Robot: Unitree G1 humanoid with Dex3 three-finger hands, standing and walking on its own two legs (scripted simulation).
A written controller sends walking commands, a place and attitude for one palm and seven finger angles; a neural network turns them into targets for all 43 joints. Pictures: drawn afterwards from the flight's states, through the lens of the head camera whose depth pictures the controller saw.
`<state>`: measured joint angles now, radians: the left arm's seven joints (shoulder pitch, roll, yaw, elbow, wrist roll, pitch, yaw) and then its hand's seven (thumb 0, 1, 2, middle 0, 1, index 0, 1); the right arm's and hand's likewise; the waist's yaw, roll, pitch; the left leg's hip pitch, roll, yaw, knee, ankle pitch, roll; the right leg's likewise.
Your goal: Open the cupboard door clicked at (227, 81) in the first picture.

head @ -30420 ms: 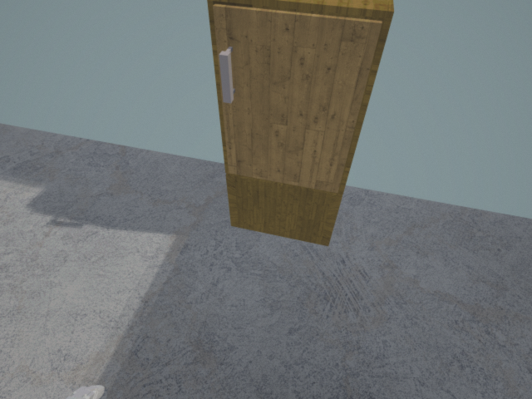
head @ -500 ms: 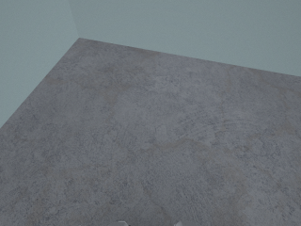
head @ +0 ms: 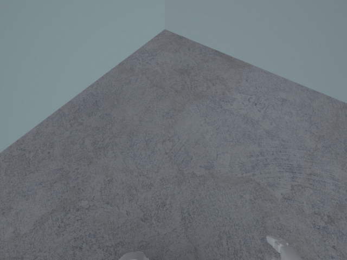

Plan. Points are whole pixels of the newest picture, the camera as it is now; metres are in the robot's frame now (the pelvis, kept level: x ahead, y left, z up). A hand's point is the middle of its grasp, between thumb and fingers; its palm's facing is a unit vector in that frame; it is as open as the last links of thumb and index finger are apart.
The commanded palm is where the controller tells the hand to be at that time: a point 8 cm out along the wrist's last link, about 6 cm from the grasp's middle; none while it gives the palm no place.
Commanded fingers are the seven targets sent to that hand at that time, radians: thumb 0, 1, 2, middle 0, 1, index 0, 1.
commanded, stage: turn to face it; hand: left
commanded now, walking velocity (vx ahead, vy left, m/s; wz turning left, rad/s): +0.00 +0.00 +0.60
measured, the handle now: out of the picture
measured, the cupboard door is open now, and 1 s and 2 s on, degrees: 43 43 43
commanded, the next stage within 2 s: none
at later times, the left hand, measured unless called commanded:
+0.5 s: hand out of the picture +0.04 +0.14 -0.14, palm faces +0.33 -0.91 -0.24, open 7.4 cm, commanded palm none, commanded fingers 0.00 0.90 0.90 -0.20 -0.30 -0.20 -0.30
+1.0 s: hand out of the picture -0.01 +0.11 -0.14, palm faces +0.60 -0.75 -0.29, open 7.4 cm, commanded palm none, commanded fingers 0.00 0.90 0.90 -0.20 -0.30 -0.20 -0.30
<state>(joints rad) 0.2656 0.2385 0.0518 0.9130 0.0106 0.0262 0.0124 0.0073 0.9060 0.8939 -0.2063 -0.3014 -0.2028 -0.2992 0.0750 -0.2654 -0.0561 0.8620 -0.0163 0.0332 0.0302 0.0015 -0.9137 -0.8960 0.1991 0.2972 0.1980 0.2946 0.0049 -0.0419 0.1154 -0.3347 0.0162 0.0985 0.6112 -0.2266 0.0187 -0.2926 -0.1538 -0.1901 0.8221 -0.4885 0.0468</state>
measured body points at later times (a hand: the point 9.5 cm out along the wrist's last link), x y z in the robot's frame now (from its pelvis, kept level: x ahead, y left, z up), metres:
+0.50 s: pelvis +0.03 -0.06 +0.02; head +0.08 -0.05 +0.46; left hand +0.02 +0.19 -0.12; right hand +0.20 -0.28 -0.13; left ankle -0.02 +0.06 -0.68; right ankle +0.05 -0.17 -0.72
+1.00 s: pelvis +0.06 -0.10 +0.02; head +0.10 -0.08 +0.46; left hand -0.04 +0.15 -0.11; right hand +0.29 -0.26 -0.13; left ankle -0.04 +0.00 -0.65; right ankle +0.12 -0.19 -0.72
